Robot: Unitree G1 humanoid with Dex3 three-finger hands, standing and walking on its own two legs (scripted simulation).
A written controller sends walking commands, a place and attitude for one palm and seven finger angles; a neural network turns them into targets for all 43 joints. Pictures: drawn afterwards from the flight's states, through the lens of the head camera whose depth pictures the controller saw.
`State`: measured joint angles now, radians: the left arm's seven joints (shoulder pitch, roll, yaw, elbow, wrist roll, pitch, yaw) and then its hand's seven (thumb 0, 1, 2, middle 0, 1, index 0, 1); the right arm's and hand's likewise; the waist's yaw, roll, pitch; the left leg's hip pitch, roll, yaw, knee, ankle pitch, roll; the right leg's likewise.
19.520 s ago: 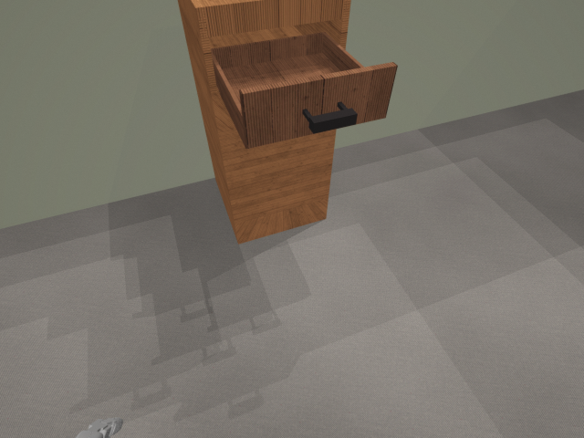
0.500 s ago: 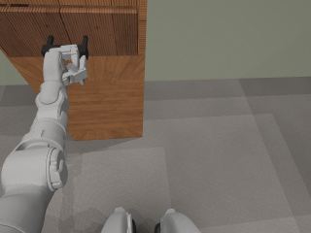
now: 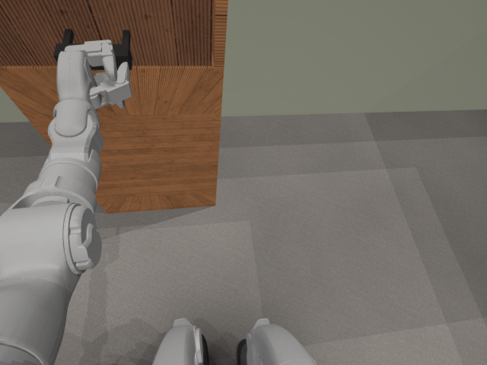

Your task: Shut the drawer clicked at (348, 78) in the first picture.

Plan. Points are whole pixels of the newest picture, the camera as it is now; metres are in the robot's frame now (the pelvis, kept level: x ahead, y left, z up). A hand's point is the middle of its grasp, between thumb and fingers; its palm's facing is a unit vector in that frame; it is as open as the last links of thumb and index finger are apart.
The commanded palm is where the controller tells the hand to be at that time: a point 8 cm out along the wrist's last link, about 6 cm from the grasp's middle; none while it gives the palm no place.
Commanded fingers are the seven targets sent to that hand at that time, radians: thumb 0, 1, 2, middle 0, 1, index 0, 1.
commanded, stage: pull the fist back off the drawer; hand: left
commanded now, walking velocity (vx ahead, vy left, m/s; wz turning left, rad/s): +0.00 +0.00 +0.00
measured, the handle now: (96, 46) +0.62 +0.17 +0.10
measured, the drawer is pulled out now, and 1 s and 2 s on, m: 0.00 0.00 0.00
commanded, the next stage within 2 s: draw the hand back to the body in 0.78 s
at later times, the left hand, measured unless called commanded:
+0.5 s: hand (125, 83) +0.54 +0.13 +0.09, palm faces +0.03 -1.00 -0.04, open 3.2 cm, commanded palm +0.53 +0.16 +0.10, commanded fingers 0.00 0.90 0.90 -1.40 -1.60 -1.40 -1.60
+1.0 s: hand (111, 90) +0.51 +0.14 +0.11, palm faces +0.04 -1.00 -0.03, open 3.2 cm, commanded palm +0.46 +0.19 +0.11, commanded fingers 0.00 0.90 0.90 -1.40 -1.60 -1.40 -1.60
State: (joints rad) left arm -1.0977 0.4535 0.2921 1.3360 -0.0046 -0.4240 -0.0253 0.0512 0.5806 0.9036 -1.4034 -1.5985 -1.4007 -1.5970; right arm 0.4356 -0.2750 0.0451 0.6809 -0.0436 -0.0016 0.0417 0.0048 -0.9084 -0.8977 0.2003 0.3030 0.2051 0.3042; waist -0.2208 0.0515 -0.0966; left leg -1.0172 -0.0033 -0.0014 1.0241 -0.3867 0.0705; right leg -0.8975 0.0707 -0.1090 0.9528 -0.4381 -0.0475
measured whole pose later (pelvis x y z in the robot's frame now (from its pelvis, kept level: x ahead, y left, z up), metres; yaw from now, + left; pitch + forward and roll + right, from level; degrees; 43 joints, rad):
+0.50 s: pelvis -0.01 +0.00 +0.00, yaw +0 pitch +22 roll -4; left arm -1.10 0.46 0.30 1.32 -0.01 -0.40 -0.03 0.03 0.65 0.92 -1.40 -1.60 -1.40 -1.60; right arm 0.45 -0.29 0.05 0.67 -0.04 -0.01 0.05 0.01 -0.91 -0.90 0.20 0.30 0.20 0.30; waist -0.22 0.05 -0.09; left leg -1.04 0.00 0.00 1.03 -0.37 0.07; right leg -0.92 0.08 -0.11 0.96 -0.43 -0.05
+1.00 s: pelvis +0.04 -0.02 +0.02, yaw -2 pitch +18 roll -2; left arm -0.70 0.34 0.31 0.93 -0.12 -0.39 -0.11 0.02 0.89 0.89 -1.40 -1.60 -1.40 -1.60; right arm 0.40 -0.27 0.01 0.60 0.01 0.08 0.06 0.01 -0.91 -0.90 0.20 0.30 0.20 0.30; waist -0.12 0.04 -0.12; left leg -0.80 0.01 0.04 0.91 -0.42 0.05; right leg -0.71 0.09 -0.05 0.86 -0.45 -0.06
